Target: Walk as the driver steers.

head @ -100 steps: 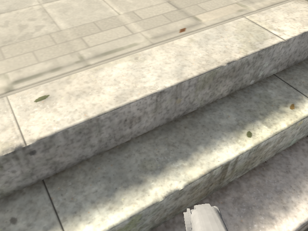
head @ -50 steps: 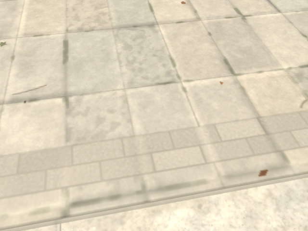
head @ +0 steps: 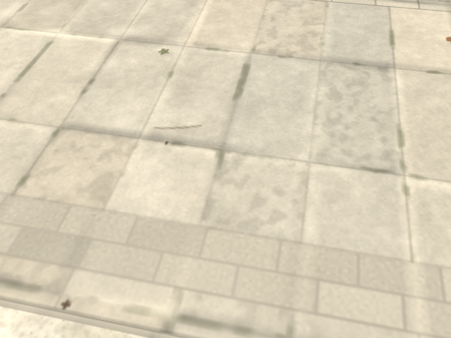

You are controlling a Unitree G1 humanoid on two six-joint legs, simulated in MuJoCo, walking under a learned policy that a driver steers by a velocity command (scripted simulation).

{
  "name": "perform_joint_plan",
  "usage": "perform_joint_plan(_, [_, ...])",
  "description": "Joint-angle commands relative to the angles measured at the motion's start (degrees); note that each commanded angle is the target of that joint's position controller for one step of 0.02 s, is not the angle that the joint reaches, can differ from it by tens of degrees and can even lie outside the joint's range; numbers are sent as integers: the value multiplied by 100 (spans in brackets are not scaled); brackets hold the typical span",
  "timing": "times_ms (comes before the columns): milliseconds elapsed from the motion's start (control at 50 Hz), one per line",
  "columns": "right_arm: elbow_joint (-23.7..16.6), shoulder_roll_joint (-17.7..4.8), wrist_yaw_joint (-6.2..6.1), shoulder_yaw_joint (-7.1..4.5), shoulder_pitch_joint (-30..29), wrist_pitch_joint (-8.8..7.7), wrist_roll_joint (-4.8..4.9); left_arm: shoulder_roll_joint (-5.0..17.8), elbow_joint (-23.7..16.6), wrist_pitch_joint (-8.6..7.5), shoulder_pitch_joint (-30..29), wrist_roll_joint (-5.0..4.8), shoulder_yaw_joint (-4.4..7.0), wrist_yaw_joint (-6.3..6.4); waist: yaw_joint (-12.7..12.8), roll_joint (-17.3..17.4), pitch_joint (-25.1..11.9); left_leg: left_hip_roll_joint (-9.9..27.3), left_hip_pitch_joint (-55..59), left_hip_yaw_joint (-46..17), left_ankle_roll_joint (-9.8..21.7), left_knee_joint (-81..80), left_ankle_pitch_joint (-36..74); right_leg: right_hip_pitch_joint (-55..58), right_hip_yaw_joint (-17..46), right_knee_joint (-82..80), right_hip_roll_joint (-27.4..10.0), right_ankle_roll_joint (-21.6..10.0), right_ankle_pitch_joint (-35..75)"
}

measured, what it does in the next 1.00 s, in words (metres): stands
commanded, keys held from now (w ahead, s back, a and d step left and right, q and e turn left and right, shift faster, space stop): no key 0.82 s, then w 0.18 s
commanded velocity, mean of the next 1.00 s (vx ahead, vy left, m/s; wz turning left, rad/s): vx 0.05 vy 0.00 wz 0.01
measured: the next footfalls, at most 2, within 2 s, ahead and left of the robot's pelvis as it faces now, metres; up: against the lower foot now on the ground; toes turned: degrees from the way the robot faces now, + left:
right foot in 1.44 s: +0.27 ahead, -0.06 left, +0.19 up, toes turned -9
left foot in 1.92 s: +0.57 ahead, +0.10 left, +0.19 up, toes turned -21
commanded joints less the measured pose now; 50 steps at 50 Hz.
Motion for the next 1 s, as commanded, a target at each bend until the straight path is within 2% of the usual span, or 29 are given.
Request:
perform_joint_plan(20, [-227,-428,30,-69,35,-29,28,441,-219,-48,131,-11,61,-48,-45,-130,-384,211,677,-209,492,-255,3085,217,221,-209,-171,-200,3648])
perform_joint_plan(220, [5,-349,61,-28,-73,-60,-16,226,-55,12,324,24,5,-20,-33,-130,-54,202,657,-205,391,-464,2641,153,238,-344,-170,-44,2827])
perform_joint_plan(340, [174,-262,80,-3,12,-77,-11,69,67,71,452,52,21,-9,-4,-143,124,183,608,-204,392,-613,2262,87,214,-441,-146,-26,2287])
perform_joint_plan(380, [219,-242,84,5,35,-73,-16,49,112,85,482,59,25,-10,-1,-148,176,169,614,-203,394,-668,2153,57,203,-477,-137,-18,2130])
perform_joint_plan(400, [243,-230,79,7,49,-107,32,67,129,85,531,39,42,22,34,-154,183,170,667,-226,378,-632,2257,6,199,-487,-142,-11,2113])
perform_joint_plan(420, [267,-216,79,14,67,-125,37,63,154,93,539,39,43,35,25,-142,180,169,703,-224,370,-644,2260,-16,197,-503,-143,-7,2049])
perform_joint_plan(480, [305,-229,99,24,83,-148,-6,15,233,133,604,51,34,36,27,-118,253,156,744,-230,379,-723,2190,-80,202,-572,-126,-12,1845])
perform_joint_plan(820, [651,-75,121,71,414,-80,-36,-90,688,177,1073,62,-56,-16,-58,-169,524,106,966,-195,434,-1035,1879,-329,238,-797,-153,-57,1463])
perform_joint_plan(840, [710,-172,72,21,563,-83,-48,-14,772,193,1266,84,-18,21,-90,-142,539,127,980,-191,478,-1092,1247,-348,244,-849,-162,-106,853])
perform_joint_plan(880, [700,-510,-19,-132,667,-89,-229,382,838,235,1404,307,133,147,-71,-316,1017,115,373,-312,779,-1122,-1026,-628,574,-1087,-384,-592,-661])
perform_joint_plan(900, [656,-470,-33,-149,550,-82,-296,490,840,234,1389,417,178,200,10,-422,1227,120,-83,-405,1022,-1023,-1297,-701,892,-1294,-592,-954,-939])
perform_joint_plan(920, [581,-348,-59,-130,431,-91,-335,492,859,230,1452,457,197,248,88,-512,1238,112,-428,-423,1208,-812,-1222,-568,1221,-1535,-809,-1254,-1024])
perform_joint_plan(940, [538,-175,-96,-100,411,-103,-349,444,901,212,1562,459,201,284,170,-661,1140,61,-727,-345,1281,-444,-886,-255,1613,-1818,-1085,-1515,-1011])
perform_joint_plan(960, [503,3,-132,-61,424,-116,-370,400,949,195,1693,429,206,325,236,-863,1017,-58,-1059,-43,1176,201,-238,201,2145,-2195,-1516,-1804,-999])
perform_joint_plan(980, [483,164,-182,6,538,-127,-404,401,910,192,1549,405,199,380,186,-976,1035,102,-1219,-4,1107,758,370,372,2536,-2447,-1953,-1943,-803])
perform_joint_plan(1000, [517,219,-229,48,798,-125,-374,333,763,205,1122,389,167,429,21,-826,1037,258,-914,-105,1127,997,564,98,2476,-2525,-2040,-1851,-438])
